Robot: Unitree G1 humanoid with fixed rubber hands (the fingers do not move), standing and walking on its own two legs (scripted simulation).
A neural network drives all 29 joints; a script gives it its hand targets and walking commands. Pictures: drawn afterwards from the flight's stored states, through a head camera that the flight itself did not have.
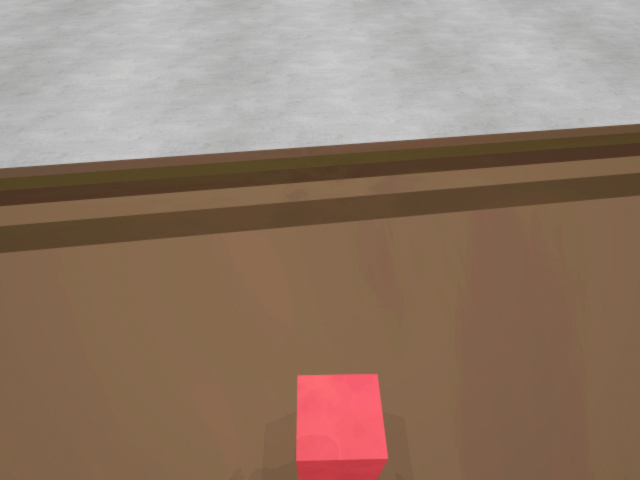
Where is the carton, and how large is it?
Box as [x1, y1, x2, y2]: [296, 374, 387, 479]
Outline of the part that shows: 377,374 298,375 296,463 299,479 377,478 387,459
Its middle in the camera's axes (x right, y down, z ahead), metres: +0.05 +0.51 +1.05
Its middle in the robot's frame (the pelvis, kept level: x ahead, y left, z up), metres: +0.39 -0.03 -0.64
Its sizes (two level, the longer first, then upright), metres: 0.210 0.200 0.250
